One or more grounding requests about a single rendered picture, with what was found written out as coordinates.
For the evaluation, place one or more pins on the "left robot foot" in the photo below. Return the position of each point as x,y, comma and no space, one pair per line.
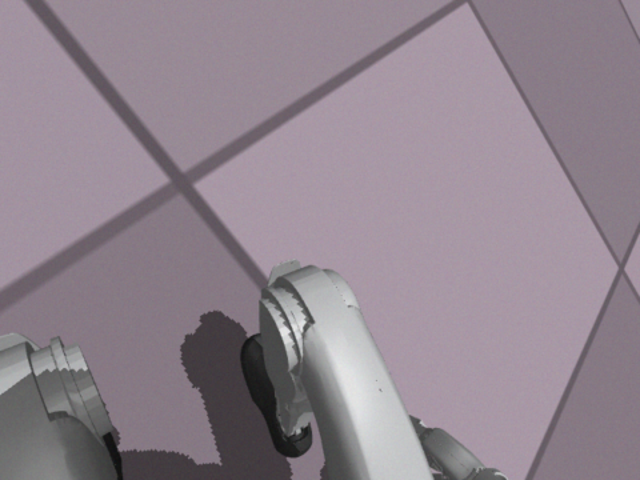
114,454

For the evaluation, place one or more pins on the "right robot foot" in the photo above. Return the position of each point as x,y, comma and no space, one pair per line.
263,395

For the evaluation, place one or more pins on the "right robot hand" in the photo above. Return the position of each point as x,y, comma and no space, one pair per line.
445,454

